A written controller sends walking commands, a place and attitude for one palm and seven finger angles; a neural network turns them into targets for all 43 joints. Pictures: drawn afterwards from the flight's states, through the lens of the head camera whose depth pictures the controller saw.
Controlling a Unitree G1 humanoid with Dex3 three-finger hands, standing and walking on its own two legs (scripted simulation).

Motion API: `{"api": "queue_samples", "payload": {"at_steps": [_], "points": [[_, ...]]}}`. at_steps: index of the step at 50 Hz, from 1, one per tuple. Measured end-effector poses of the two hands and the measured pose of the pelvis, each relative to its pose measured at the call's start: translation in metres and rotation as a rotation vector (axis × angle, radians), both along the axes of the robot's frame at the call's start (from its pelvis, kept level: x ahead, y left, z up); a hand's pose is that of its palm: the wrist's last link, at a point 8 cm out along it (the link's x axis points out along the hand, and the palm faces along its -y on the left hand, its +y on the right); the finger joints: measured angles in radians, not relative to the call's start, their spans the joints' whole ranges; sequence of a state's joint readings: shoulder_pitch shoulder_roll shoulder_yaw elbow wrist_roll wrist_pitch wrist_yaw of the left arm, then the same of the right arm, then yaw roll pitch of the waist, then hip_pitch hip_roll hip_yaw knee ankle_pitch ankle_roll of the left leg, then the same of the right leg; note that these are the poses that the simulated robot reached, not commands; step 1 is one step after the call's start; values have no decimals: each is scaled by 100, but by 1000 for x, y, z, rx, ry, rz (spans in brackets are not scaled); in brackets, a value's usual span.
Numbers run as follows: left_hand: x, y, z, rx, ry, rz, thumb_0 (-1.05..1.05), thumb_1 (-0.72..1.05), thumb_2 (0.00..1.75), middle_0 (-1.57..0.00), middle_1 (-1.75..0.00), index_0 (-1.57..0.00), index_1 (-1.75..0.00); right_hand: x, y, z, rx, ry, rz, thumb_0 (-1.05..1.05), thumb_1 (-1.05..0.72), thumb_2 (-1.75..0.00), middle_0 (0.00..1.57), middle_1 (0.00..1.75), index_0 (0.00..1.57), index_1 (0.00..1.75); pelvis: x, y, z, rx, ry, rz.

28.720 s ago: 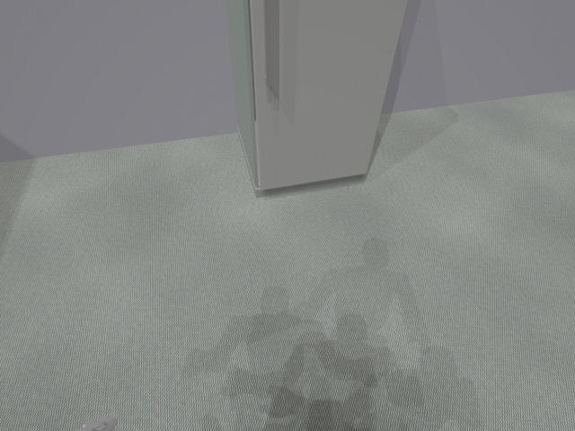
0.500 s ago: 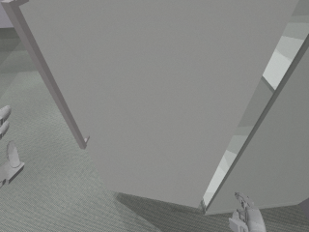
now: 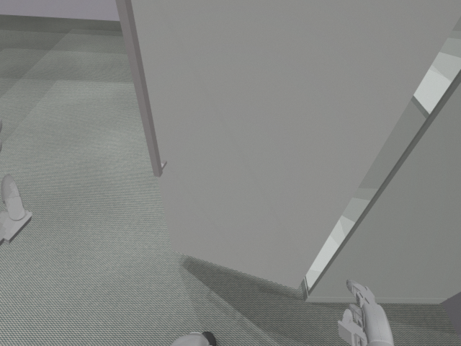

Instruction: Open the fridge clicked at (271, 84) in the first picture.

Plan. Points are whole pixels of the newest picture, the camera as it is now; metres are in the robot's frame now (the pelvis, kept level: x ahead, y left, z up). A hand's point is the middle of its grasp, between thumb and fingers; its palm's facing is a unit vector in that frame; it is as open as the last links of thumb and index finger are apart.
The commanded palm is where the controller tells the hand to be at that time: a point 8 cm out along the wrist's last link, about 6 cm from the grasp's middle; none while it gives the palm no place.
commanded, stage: stop stepping back and stand still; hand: left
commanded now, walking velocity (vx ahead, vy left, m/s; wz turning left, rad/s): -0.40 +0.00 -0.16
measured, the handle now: (146, 92) +0.58 +0.23 +0.14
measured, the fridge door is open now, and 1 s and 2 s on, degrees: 73 73 73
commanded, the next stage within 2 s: let the arm hang, fingers relaxed in 0.92 s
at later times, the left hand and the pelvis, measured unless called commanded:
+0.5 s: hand out of the picture +0.10 +0.29 +0.19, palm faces +0.46 -0.81 -0.35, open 7.4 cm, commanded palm +0.05 +0.33 +0.19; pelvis -0.11 +0.03 +0.01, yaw -2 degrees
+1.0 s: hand out of the picture +0.09 +0.28 +0.18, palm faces +0.39 -0.83 -0.40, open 7.4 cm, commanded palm none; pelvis -0.13 +0.04 +0.01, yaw -4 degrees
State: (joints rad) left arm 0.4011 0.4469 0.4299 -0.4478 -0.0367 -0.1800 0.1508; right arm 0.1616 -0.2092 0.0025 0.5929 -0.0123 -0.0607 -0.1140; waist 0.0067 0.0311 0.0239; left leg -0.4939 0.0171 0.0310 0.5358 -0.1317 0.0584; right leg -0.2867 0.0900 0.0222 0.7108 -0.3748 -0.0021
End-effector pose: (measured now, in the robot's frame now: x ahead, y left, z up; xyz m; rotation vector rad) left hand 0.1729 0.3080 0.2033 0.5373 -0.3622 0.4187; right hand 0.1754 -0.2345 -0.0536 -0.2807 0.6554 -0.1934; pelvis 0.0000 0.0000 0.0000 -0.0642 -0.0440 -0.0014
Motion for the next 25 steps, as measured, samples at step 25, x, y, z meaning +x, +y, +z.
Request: {"api": "queue_samples", "payload": {"at_steps": [25], "points": [[-117,22,-4,-93,28,3,2,89,89,-20,-30,-21,-30,-140,60,-1,76,47,34,2,-90,-90,20,30,21,30,-106,34,14,62,23,-41]]}}
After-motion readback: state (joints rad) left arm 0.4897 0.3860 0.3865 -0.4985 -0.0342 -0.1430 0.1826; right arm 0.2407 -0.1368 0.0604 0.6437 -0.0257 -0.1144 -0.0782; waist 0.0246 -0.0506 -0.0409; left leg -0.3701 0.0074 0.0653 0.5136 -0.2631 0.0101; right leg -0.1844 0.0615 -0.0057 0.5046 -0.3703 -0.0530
